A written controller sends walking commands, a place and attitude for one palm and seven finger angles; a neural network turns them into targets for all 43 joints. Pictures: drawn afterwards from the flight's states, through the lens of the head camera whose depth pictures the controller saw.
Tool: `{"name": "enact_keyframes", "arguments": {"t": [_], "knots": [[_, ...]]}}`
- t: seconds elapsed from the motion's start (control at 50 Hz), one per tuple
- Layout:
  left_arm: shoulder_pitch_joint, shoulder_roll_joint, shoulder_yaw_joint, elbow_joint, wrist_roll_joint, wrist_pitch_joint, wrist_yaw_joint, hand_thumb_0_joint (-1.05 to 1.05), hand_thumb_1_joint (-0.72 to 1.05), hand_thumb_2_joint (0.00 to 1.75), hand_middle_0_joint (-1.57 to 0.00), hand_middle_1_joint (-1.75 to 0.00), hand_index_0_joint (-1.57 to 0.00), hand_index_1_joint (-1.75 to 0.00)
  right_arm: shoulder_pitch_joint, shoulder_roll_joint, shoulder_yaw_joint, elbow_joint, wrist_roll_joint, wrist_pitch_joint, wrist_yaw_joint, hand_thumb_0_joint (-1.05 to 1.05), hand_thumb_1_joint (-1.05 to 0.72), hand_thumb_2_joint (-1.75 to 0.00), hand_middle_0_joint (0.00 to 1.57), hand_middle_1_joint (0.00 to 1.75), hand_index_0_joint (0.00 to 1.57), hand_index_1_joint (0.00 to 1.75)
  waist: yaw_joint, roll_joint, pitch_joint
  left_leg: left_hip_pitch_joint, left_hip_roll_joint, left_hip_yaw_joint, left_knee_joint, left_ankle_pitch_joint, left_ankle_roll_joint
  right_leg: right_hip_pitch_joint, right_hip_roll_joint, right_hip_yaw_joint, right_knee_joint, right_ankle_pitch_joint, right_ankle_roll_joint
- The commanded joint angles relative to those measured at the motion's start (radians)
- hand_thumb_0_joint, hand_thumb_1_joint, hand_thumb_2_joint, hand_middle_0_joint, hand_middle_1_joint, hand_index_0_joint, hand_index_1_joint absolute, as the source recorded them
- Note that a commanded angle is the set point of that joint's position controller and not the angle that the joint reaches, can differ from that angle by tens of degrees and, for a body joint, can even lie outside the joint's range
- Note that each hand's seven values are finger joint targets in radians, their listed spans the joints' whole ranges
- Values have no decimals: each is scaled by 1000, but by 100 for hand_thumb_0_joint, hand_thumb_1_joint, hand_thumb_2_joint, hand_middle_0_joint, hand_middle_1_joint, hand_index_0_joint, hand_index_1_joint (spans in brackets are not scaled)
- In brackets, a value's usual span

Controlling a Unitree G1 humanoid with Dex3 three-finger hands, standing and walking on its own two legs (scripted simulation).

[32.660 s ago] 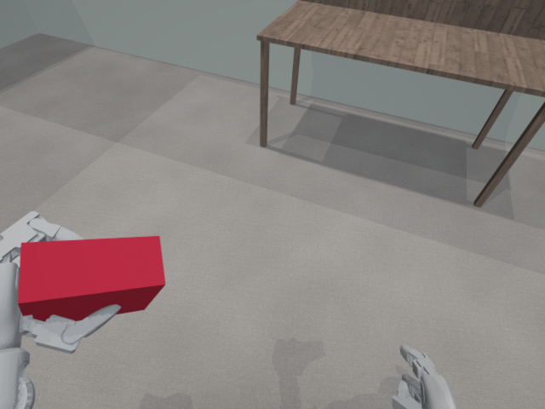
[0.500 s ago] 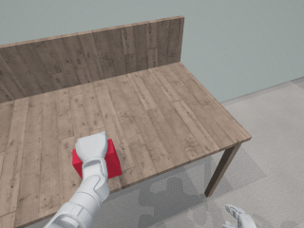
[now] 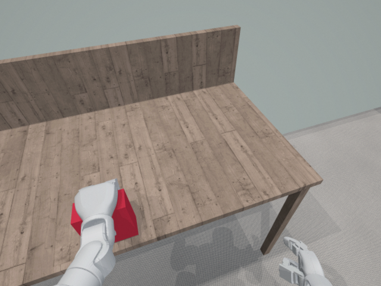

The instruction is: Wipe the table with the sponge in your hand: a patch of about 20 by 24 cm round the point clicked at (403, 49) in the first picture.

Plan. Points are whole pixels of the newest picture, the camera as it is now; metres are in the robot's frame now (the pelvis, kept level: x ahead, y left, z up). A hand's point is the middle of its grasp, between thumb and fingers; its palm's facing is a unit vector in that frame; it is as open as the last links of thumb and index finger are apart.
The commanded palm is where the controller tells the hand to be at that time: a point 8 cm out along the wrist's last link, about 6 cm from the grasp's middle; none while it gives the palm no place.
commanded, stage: wipe forward along the middle lane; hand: left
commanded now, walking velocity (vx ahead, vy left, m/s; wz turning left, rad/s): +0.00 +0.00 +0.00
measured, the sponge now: (110, 224) +0.27 +0.24 -0.07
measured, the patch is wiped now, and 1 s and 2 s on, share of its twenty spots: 1.00 1.00 1.00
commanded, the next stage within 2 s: slide back across to the first lane in 1.54 s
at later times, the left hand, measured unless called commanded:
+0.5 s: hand (103, 195) +0.32 +0.26 -0.02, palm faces -0.12 -0.01 -0.99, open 9.9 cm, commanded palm +0.31 +0.26 +0.01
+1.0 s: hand (99, 177) +0.38 +0.29 -0.02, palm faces -0.13 +0.01 -0.99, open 9.9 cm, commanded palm +0.37 +0.28 +0.01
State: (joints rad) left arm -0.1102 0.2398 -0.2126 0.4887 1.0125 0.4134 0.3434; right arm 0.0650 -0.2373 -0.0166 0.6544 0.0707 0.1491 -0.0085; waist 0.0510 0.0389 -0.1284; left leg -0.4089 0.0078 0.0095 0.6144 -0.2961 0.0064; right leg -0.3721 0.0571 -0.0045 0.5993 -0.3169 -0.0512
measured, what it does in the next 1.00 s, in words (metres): stands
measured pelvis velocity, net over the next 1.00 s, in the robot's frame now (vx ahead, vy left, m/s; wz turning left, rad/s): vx -0.04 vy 0.00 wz -0.01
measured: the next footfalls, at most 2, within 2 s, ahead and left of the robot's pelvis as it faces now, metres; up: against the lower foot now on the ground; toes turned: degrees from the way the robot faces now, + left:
none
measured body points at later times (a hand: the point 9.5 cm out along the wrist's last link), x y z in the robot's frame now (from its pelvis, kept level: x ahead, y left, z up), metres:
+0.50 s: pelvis -0.04 -0.01 -0.02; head -0.01 -0.02 +0.43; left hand +0.33 +0.26 +0.03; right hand +0.09 -0.26 -0.15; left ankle +0.01 +0.12 -0.73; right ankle -0.01 -0.09 -0.73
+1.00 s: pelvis -0.04 +0.00 -0.03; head +0.03 +0.00 +0.41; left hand +0.38 +0.29 +0.03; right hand +0.04 -0.27 -0.16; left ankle +0.01 +0.12 -0.73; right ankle -0.01 -0.09 -0.73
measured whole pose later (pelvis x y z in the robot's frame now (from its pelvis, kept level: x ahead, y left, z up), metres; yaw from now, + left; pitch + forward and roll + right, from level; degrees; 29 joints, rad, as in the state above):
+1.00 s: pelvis -0.04 +0.00 -0.03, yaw +0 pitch +16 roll -2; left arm -0.72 0.45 -0.04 1.14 1.03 0.21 0.36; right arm 0.26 -0.26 -0.02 0.73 0.06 0.08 -0.02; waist -0.06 0.06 -0.16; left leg -0.81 0.02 -0.04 0.84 -0.31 0.01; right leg -0.75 0.08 -0.04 0.78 -0.32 -0.05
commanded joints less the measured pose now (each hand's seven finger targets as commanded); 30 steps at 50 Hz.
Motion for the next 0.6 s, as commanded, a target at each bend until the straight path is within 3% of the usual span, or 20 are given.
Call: {"name": "enact_keyframes", "arguments": {"t": [0.0,0.02,0.04,0.08,0.12,0.2,0.22,0.24,0.28,0.32,0.36,0.4,0.42,0.46,0.52,0.56,0.58], "knots": [[-208,145,74,-43,24,-8,-1,0,10,130,-120,-160,-120,-160,-119,-120,-38,-126,-1,-46,-16,0,-90,-90,20,30,20,30,-7,-66,-138,69,-46,-18,-30,165,31,35,-15,54,-79,320,-20],[-221,187,118,-31,28,-14,1,0,10,130,-120,-160,-120,-160,-117,-124,-39,-120,-2,-46,-19,0,-90,-90,20,30,20,30,1,-71,-151,63,-46,-25,-30,164,30,35,-10,68,-79,313,-24],[-242,161,87,-17,36,-23,3,0,10,130,-120,-160,-120,-160,-101,-120,-40,-120,-4,-47,-22,0,-90,-90,20,30,20,30,-17,-63,-141,57,-45,-15,-21,153,32,22,-14,59,-71,303,-20],[-278,179,98,40,50,-35,5,0,10,130,-120,-160,-120,-160,-86,-123,-39,-109,-5,-48,-26,0,-90,-90,20,30,20,30,-24,-100,-118,17,-46,-19,-16,113,32,-7,-13,58,-72,249,-16],[-352,248,157,81,61,-48,11,0,10,130,-120,-160,-120,-160,-80,-130,-38,-93,-7,-46,-34,0,-90,-90,20,30,20,30,-22,-101,-116,-10,-44,-25,-16,83,31,-30,-11,72,-76,190,-18],[-434,205,114,179,63,-70,23,0,10,130,-120,-160,-120,-160,-47,-126,-40,-84,-6,-50,-44,0,-90,-90,20,30,20,30,-46,-106,-121,-52,-38,-17,7,27,31,-93,-15,48,-66,84,-7],[-450,246,154,203,62,-73,27,0,10,130,-120,-160,-120,-160,-42,-131,-42,-79,-7,-50,-44,0,-90,-90,20,30,20,30,-36,-101,-131,-64,-38,-23,7,20,28,-97,-10,56,-64,69,-12],[-445,193,106,231,54,-74,26,0,10,130,-120,-160,-120,-160,-28,-125,-42,-85,-5,-51,-44,0,-90,-90,20,30,20,30,-47,-90,-131,-72,-39,-15,15,9,30,-108,-13,40,-58,51,-7],[-497,182,95,271,46,-84,31,0,10,130,-120,-160,-120,-160,-9,-127,-44,-76,-6,-54,-41,0,-90,-90,20,30,20,30,-60,-115,-142,-86,-33,-15,30,-1,32,-127,-15,38,-54,48,-3],[-489,263,172,318,33,-89,34,0,10,130,-120,-160,-120,-160,1,-137,-42,-70,-7,-51,-43,0,-90,-90,20,30,20,30,-40,-130,-167,-129,-35,-18,35,-17,30,-111,-15,58,-55,31,-2],[-573,252,140,327,30,-110,35,0,10,130,-120,-160,-120,-160,28,-134,-42,-68,-4,-55,-44,0,-90,-90,20,30,20,30,-69,-124,-168,-154,-33,-11,53,-43,35,-126,-23,55,-52,2,8],[-597,277,151,380,42,-124,38,0,10,130,-120,-160,-120,-160,49,-138,-42,-60,-7,-57,-44,0,-90,-90,20,30,20,30,-76,-142,-151,-188,-33,-11,64,-65,37,-146,-24,63,-53,-30,9],[-608,323,191,394,47,-131,41,0,10,130,-120,-160,-120,-160,51,-143,-45,-55,-8,-58,-44,0,-90,-90,20,30,20,30,-68,-126,-149,-199,-32,-17,64,-74,36,-155,-20,72,-57,-50,5],[-675,302,151,407,49,-147,43,0,10,130,-120,-160,-120,-160,74,-139,-45,-54,-5,-64,-45,0,-90,-90,20,30,20,30,-91,-120,-149,-218,-32,-10,77,-104,39,-183,-24,66,-56,-100,12],[-704,374,209,464,47,-155,53,0,10,130,-120,-160,-120,-160,100,-149,-48,-41,-7,-69,-43,0,-90,-90,20,30,20,30,-80,-116,-167,-251,-30,-15,86,-118,37,-187,-19,76,-53,-131,7],[-727,328,166,465,30,-164,56,0,10,130,-120,-160,-120,-160,115,-141,-49,-42,-3,-76,-39,0,-90,-90,20,30,20,30,-94,-102,-195,-251,-28,-8,101,-118,40,-184,-26,77,-50,-124,13],[-730,353,182,487,23,-163,57,0,10,130,-120,-160,-120,-160,123,-146,-49,-39,-3,-78,-39,0,-90,-90,20,30,20,30,-98,-125,-188,-266,-28,-6,104,-124,41,-179,-25,83,-57,-137,15]]}}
